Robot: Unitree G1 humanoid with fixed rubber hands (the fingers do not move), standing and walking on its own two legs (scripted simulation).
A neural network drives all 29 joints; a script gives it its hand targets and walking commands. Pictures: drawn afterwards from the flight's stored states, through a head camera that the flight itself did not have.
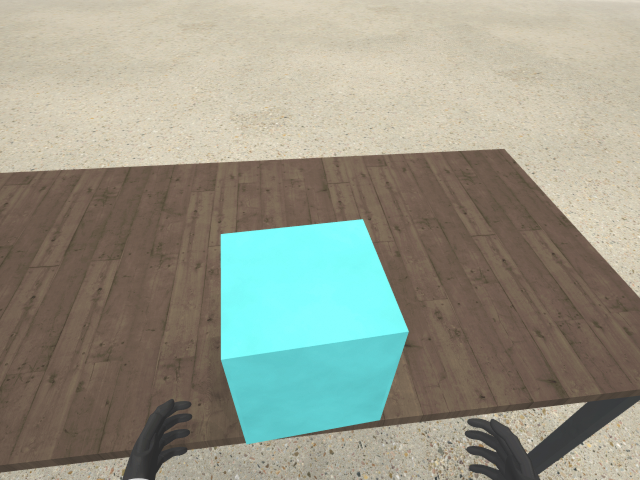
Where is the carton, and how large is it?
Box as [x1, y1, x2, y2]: [221, 219, 408, 444]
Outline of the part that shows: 362,219 221,234 221,361 246,444 372,421 380,418 408,331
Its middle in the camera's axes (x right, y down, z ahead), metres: -0.02 +0.13 +0.58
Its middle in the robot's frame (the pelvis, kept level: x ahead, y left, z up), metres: +0.35 +0.04 -0.03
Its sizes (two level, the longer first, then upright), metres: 0.210 0.200 0.250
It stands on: a table, 0.63 m high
